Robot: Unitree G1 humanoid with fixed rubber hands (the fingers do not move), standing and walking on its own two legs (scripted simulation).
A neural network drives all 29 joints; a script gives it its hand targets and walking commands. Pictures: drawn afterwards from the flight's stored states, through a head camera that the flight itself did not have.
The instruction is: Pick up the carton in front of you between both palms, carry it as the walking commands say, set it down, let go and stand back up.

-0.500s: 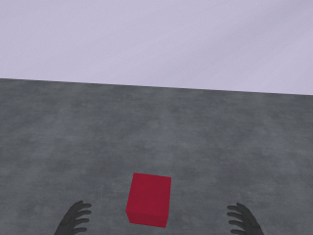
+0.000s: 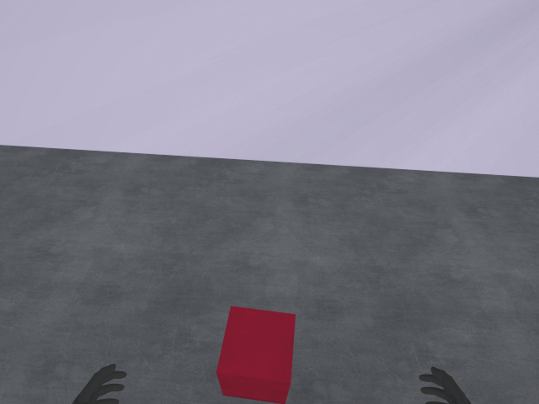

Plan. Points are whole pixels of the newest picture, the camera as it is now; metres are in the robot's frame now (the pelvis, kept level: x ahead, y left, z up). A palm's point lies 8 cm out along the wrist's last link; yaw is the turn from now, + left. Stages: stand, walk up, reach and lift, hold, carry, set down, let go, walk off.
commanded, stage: stand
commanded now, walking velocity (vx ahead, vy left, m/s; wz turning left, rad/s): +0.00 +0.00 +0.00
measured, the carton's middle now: (258, 355) +0.42 +0.04 -0.65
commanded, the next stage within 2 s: none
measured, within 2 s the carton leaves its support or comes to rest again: neither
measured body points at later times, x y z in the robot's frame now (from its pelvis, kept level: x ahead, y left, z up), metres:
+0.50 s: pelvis +0.01 +0.01 +0.00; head +0.01 +0.01 +0.45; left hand +0.14 +0.30 -0.10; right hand +0.14 -0.29 -0.10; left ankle -0.01 +0.11 -0.74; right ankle -0.03 -0.11 -0.74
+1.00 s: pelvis -0.01 +0.00 +0.01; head -0.01 +0.01 +0.46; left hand +0.10 +0.31 -0.10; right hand +0.10 -0.30 -0.10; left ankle -0.01 +0.11 -0.74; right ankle -0.03 -0.11 -0.74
